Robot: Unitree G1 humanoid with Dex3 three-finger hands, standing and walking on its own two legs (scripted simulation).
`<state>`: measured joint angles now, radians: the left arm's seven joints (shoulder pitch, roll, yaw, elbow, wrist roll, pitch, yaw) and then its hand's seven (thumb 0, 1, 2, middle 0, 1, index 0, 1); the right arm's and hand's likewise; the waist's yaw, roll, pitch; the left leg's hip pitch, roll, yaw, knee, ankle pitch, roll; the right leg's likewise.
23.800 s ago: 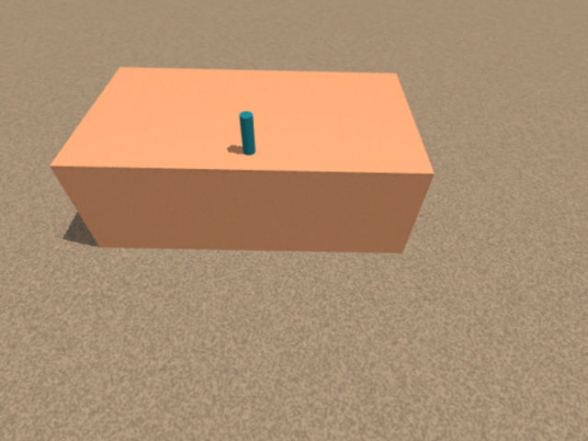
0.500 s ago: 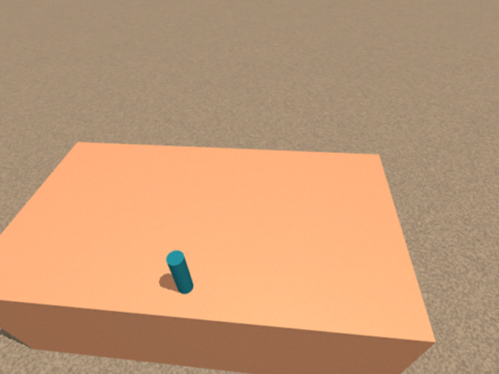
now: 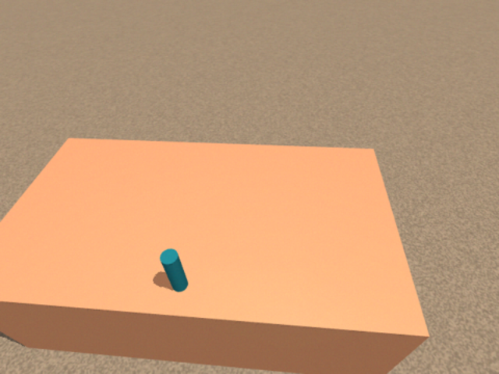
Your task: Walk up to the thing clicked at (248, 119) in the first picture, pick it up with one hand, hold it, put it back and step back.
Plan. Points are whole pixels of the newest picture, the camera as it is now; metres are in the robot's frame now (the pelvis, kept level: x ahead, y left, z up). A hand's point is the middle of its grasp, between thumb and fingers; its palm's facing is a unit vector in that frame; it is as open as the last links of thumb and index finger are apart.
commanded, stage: home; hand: left
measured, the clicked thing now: (174, 271) +0.44 +0.22 -0.26
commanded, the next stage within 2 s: stand in 0.26 s
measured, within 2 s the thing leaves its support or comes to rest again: neither
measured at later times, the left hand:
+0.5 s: hand out of the picture +0.08 +0.25 -0.15, palm faces -0.01 -0.93 -0.37, open 16.7 cm
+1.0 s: hand out of the picture +0.09 +0.25 -0.15, palm faces -0.02 -0.93 -0.36, open 7.6 cm
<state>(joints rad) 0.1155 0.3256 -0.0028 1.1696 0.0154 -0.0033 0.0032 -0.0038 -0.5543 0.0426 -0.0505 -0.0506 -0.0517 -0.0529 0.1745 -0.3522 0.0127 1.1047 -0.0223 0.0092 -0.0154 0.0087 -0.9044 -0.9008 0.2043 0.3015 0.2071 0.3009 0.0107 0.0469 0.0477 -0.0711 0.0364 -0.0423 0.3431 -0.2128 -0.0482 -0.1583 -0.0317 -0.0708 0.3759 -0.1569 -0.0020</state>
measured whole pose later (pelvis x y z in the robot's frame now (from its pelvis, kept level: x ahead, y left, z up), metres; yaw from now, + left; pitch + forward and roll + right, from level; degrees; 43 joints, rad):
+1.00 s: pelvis +0.01 +0.00 +0.00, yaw -1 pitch -3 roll +0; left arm 0.10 0.33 0.01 1.15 0.01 -0.01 -0.01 0.00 0.85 0.89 -0.20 -0.30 -0.20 -0.30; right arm 0.14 -0.36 0.01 1.11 -0.02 0.00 -0.01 0.01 -0.91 -0.90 0.20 0.30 0.21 0.30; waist 0.00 0.03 0.05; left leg -0.04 0.05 -0.03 0.31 -0.22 -0.05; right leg -0.15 -0.02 -0.06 0.36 -0.16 -0.01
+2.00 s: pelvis +0.02 +0.00 +0.00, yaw -2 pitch -2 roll +0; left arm 0.10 0.34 0.01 1.13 0.01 -0.01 -0.01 0.01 0.91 0.90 -0.20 -0.30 -0.20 -0.30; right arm 0.13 -0.35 0.00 1.11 -0.02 0.00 0.00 0.01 -0.91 -0.90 0.20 0.30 0.21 0.30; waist 0.00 0.02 0.05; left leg -0.04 0.05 -0.01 0.30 -0.22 -0.05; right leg -0.15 -0.02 -0.04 0.36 -0.17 0.00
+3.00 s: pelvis +0.00 +0.00 +0.00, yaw -2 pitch -1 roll +0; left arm 0.07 0.35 0.05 1.06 -0.01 0.01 -0.01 0.00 0.91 0.90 -0.20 -0.30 -0.20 -0.30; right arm 0.10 -0.38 -0.02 1.05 0.00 0.02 0.00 0.01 -0.91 -0.90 0.20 0.30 0.21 0.30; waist 0.00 0.02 0.12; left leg -0.18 0.05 -0.01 0.51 -0.26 -0.01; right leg -0.24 -0.02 -0.04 0.44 -0.18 -0.01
